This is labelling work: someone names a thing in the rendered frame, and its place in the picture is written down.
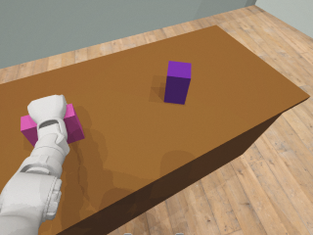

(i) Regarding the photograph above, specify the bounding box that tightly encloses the left robot upper arm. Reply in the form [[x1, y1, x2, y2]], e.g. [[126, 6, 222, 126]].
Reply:
[[0, 172, 63, 235]]

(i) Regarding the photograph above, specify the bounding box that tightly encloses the robot left hand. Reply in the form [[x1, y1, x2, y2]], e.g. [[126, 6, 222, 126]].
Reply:
[[27, 94, 67, 124]]

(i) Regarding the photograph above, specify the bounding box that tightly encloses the sponge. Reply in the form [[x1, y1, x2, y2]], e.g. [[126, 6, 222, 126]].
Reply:
[[21, 104, 85, 148]]

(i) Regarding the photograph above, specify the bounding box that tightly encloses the left robot forearm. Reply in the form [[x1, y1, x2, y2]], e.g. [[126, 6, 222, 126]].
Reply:
[[0, 117, 70, 212]]

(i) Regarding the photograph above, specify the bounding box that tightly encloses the table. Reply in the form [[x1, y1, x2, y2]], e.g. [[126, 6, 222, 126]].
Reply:
[[0, 25, 310, 235]]

